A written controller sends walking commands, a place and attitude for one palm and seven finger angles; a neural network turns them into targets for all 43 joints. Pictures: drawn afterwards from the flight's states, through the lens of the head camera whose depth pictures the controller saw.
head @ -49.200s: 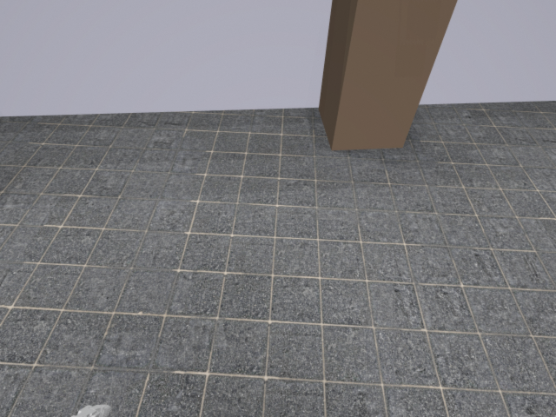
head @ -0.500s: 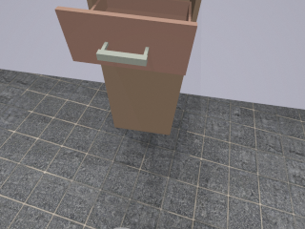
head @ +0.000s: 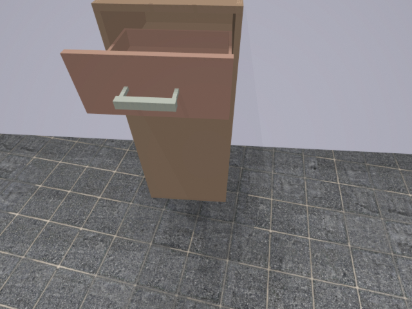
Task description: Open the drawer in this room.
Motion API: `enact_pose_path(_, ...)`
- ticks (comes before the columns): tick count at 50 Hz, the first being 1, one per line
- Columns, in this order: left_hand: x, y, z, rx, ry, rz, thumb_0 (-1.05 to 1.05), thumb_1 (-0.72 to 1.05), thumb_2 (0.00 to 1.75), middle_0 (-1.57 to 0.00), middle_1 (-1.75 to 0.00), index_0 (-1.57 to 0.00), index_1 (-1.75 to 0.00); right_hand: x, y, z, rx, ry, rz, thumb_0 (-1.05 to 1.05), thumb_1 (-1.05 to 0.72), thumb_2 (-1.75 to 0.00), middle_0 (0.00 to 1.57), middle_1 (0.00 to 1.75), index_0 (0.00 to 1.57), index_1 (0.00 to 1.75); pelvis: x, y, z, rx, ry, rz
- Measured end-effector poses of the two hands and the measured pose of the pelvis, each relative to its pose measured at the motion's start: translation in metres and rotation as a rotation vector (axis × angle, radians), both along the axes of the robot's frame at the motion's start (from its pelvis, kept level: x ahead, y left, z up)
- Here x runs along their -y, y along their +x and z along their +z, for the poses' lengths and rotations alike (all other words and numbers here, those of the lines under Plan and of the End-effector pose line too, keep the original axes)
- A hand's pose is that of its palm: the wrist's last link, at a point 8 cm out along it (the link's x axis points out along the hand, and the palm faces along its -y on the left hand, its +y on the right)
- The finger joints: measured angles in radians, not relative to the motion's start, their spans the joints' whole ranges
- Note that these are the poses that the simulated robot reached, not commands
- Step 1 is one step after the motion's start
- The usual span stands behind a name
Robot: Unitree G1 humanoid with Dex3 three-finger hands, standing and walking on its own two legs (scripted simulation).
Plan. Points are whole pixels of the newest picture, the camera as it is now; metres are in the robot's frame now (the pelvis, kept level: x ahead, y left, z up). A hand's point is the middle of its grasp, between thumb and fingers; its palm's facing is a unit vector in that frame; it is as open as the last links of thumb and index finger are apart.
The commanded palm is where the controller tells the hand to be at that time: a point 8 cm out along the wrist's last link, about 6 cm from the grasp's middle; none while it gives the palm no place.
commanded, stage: let the arm hang, fingers relaxed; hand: left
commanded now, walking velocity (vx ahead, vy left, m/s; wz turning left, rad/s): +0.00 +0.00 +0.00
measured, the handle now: (148, 97) +0.54 +0.16 +0.14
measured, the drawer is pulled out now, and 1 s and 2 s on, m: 0.26 0.26 0.26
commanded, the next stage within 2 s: look to check the result in 0.10 s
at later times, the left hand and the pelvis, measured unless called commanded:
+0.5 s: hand out of the picture +0.02 +0.18 -0.17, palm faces +0.00 -0.97 -0.23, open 7.4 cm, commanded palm none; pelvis +0.01 -0.01 +0.00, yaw +0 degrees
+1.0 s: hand out of the picture +0.05 +0.18 -0.17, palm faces +0.00 -0.98 -0.21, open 7.3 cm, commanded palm none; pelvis +0.02 +0.00 +0.00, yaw +0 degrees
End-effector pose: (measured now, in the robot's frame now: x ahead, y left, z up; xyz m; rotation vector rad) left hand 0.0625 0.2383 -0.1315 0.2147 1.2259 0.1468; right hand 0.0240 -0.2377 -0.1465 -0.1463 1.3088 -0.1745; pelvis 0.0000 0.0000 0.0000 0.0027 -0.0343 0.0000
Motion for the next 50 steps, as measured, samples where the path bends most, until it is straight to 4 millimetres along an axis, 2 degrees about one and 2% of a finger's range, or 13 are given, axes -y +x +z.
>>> enact_pose_path(6,0.003,0.006,-0.001,-0.013,-0.003,-0.005,0.0,0.91,0.9,-0.2,-0.3,-0.2,-0.3,0.004,-0.01,0.0,-0.047,-0.002,-0.006,0.0,-0.91,-0.9,0.2,0.3,0.19,0.3,0.004,0.004,0.001,-0.003,-0.001,0.001)
enact_pose_path(15,0.004,-0.019,-0.004,-0.107,0.004,0.026,0.0,0.91,0.9,-0.2,-0.3,-0.2,-0.3,0.001,-0.02,-0.001,-0.113,0.011,-0.008,0.0,-0.91,-0.9,0.2,0.3,0.19,0.3,0.008,0.009,0.002,-0.006,-0.002,0.004)
enact_pose_path(21,0.005,-0.037,-0.006,-0.162,0.001,0.047,0.0,0.91,0.9,-0.2,-0.3,-0.2,-0.3,-0.001,-0.015,-0.001,-0.12,0.016,-0.006,0.0,-0.91,-0.9,0.2,0.3,0.19,0.3,0.009,0.012,0.002,-0.006,-0.003,0.004)
enact_pose_path(27,0.01,-0.045,-0.009,-0.187,-0.013,0.056,0.0,0.91,0.9,-0.2,-0.3,-0.2,-0.3,-0.002,-0.003,-0.001,-0.102,0.013,-0.002,0.0,-0.91,-0.9,0.2,0.3,0.19,0.3,0.008,0.015,0.002,-0.009,-0.004,0.002)
enact_pose_path(39,0.013,-0.031,-0.012,-0.154,-0.035,0.047,0.0,0.91,0.9,-0.2,-0.3,-0.2,-0.3,-0.005,0.018,0.003,-0.05,-0.001,0.001,0.0,-0.91,-0.9,0.2,0.3,0.19,0.3,0.005,0.02,0.001,-0.009,-0.004,-0.001)
enact_pose_path(50,0.007,-0.017,-0.012,-0.124,-0.032,0.032,0.0,0.91,0.9,-0.2,-0.3,-0.2,-0.3,-0.012,0.012,0.003,-0.059,0.003,-0.013,0.0,-0.91,-0.9,0.2,0.3,0.19,0.3,0.001,0.022,0.001,-0.01,-0.005,-0.005)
